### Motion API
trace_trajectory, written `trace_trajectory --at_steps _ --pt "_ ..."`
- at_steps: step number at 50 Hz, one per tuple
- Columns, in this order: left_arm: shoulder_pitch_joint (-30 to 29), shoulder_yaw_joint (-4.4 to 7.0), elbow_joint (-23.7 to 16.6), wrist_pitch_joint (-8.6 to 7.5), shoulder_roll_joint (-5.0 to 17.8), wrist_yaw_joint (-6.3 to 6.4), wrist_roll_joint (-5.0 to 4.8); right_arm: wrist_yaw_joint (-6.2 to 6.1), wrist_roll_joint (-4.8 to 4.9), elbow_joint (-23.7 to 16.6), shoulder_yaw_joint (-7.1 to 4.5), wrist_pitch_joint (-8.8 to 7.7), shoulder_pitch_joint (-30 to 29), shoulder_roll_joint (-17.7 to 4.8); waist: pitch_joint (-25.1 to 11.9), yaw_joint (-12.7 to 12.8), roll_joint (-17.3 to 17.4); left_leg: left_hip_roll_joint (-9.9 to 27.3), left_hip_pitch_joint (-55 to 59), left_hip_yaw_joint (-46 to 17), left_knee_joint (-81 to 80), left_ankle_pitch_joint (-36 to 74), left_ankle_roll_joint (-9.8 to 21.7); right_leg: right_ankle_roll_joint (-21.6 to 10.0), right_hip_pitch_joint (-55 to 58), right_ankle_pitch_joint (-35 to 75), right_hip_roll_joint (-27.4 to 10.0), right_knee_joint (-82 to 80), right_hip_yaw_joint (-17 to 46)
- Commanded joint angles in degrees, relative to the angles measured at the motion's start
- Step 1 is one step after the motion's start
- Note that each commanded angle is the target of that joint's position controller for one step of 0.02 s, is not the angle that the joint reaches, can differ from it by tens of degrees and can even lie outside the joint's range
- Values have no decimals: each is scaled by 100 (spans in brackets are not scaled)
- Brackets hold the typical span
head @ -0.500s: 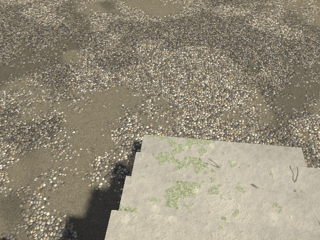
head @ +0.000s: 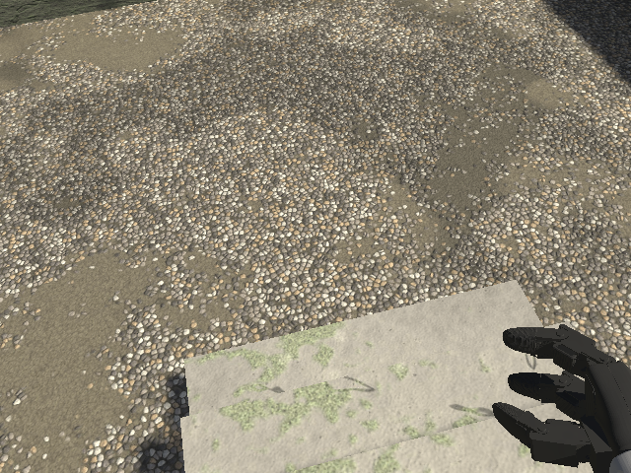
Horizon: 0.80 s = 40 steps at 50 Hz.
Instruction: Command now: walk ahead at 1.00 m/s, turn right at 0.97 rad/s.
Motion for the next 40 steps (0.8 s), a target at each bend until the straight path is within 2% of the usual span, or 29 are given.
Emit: trace_trajectory --at_steps 1,3,4,5,6,7,8,9,11,13,14,17,18,20,21,24,25,26,27,29,31,32,33,34,35,36,37,38,40 --pt "-422 175 -354 122 548 140 -50 50 288 -202 -269 -28 280 -475 -88 -361 -994 127 2079 259 -1559 784 -112 -495 -675 1178 -366 -544 1243" --pt "-1238 126 -495 220 488 20 -20 70 245 679 -514 -169 2691 -654 -650 -1561 -843 563 4463 609 -2015 2548 -178 -122 -1190 2064 74 1898 744" --pt "-1186 102 -478 164 237 -106 61 97 193 1149 -505 -172 4007 -617 -1020 -2014 -320 1192 6073 39 -1238 1354 8 84 -2395 -169 189 4138 612" --pt "-190 38 -723 6 -108 -290 -35 82 161 1142 -429 -221 3698 -728 -1216 -1274 1667 1675 6980 -530 715 2599 81 94 -4099 -653 2 5691 846" --pt "720 -6 -608 -145 -109 -375 -181 18 129 996 -423 -166 3135 -881 -1097 -666 2491 2309 6454 -1339 397 2557 341 78 -4849 -238 -476 5960 753" --pt "240 107 -455 -196 279 -364 -235 6 60 1033 -434 -75 3283 -749 -553 -833 1363 2367 5479 -1233 -99 1714 572 158 -4967 320 -635 6249 336" --pt "-372 156 -873 -220 539 -305 -354 18 12 1081 -522 -110 2961 -1213 -405 -621 657 2952 4466 -2352 -1040 -856 1306 241 -5039 1072 -1001 6398 -96" --pt "-1261 175 -1012 -79 697 -265 -303 -3 55 1316 -312 -98 2526 -630 319 -627 -495 2780 3251 -2338 -1811 -3261 1285 166 -5189 1552 -1348 6205 -148" --pt "-1084 100 -1058 113 601 -310 -241 -40 71 1470 -69 -229 1894 -30 1103 -238 -275 2061 1357 -1469 -1370 -3853 617 77 -4570 2950 -1730 4515 553" --pt "-770 134 -1033 123 639 -332 173 -169 27 1539 -113 -217 1719 -377 1126 8 -9 1446 402 -197 -1897 -3123 637 333 -3344 4134 -1709 2275 321" --pt "-1051 153 -1002 124 650 -322 251 -215 39 1691 -153 -220 1865 -548 990 -240 -196 1416 655 -29 -2079 -2795 693 374 -3128 4657 -1627 1737 182" --pt "-1225 87 -1093 5 340 -450 70 -312 113 2278 -292 -138 2981 -963 808 -646 159 1983 3091 130 -1397 -325 634 208 -4686 4409 -1794 1916 116" --pt "-1368 123 -1120 -50 380 -538 -11 -322 53 2402 -256 -105 3280 -830 739 -748 -13 2059 3839 318 -1171 40 472 77 -5127 4259 -1778 1637 70" --pt "-1767 74 -1170 -175 202 -757 58 -349 -36 2513 -177 -1 3715 -705 684 -1058 -107 1872 4400 794 -804 384 296 -74 -5294 4139 -1657 1603 -455" --pt "-2051 35 -1169 -220 -29 -834 -28 -379 -18 2737 -101 31 4208 -382 883 -1241 36 1902 4799 759 -546 -419 304 -178 -5755 4348 -1675 1253 -144" --pt "-2618 -99 -1316 -380 -327 -1036 -139 -388 94 2957 8 108 4811 -273 1262 -1344 116 2103 5300 613 -512 -398 507 -169 -6402 3732 -1520 935 -453" --pt "-3094 -80 -1522 -507 -43 -1144 -61 -473 199 2827 69 139 4613 -188 1339 -1246 -132 1747 4855 1009 -884 -1479 320 -157 -5505 5106 -1602 -1116 -791" --pt "-3324 -52 -1487 -602 56 -1265 159 -444 313 2818 75 192 4398 -198 1172 -1236 27 1748 3465 1046 -1365 -1788 361 -102 -3285 6353 -1681 -1691 -1450" --pt "-3331 -70 -1459 -692 43 -1334 199 -417 369 2658 57 242 4087 -363 1241 -1242 -204 1441 1709 1465 -1803 -2432 398 -84 -895 7370 -1352 -2437 -1854" --pt "-2495 106 -1070 -696 376 -1219 10 -383 391 2656 -163 228 3888 -1055 1091 -802 337 1328 1769 1332 -1676 -1585 601 134 792 6804 -1029 -2693 -1618" --pt "-941 383 -499 -618 960 -921 74 -337 325 2753 -265 360 3836 -1239 531 -47 1278 1231 3434 916 445 314 490 186 1350 6070 -1331 -3707 -1144" --pt "-10 471 -125 -574 1031 -785 151 -348 270 2786 -344 422 3625 -1260 195 524 1281 1051 3320 966 2194 680 223 276 2240 6617 -1706 -4461 -1066" --pt "777 543 248 -576 1224 -708 280 -408 252 2805 -404 376 3445 -995 -104 844 485 506 1951 792 4599 -1650 -21 -28 3721 6877 -2231 -4063 -555" --pt "942 383 374 -650 1564 -720 521 -341 -17 2503 -310 201 3961 -311 -829 170 -1614 154 11 -104 6475 -6231 171 142 5377 9988 -2747 -1623 -600" --pt "916 356 213 -586 1289 -713 456 -244 298 2673 -263 57 4899 -240 -1922 -136 -2202 83 -403 -824 6334 -5460 155 -490 5807 10333 -3336 -1191 -353" --pt "956 489 294 -584 1251 -822 432 -305 583 2400 -223 28 4415 -74 -2480 126 -1628 277 -700 -539 5763 -4812 66 -959 5540 7213 -3624 -2351 518" --pt "599 540 483 -690 1118 -928 353 -453 699 2262 -245 107 3986 -61 -2417 -143 -1099 533 -509 -114 5495 -3990 65 -1082 4307 4002 -3862 -3624 1570" --pt "-4 428 534 -755 725 -885 288 -594 630 2338 -290 233 3663 -9 -1537 -386 -416 722 -269 57 5215 -3247 124 -851 2804 3353 -3741 -3860 1381" --pt "-631 249 692 -825 419 -767 327 -600 516 2374 -344 457 3570 60 -586 -744 -540 952 5 273 4851 -2744 9 -698 1055 4881 -3614 -3417 279"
